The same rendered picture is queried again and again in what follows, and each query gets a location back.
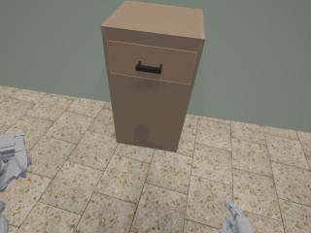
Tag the drawer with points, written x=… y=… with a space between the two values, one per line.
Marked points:
x=176 y=66

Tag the left robot hand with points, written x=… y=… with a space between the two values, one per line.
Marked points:
x=13 y=152

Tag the cabinet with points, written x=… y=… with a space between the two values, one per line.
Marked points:
x=150 y=113

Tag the handle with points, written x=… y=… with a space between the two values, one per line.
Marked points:
x=148 y=69

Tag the right robot hand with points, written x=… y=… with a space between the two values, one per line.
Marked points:
x=241 y=223

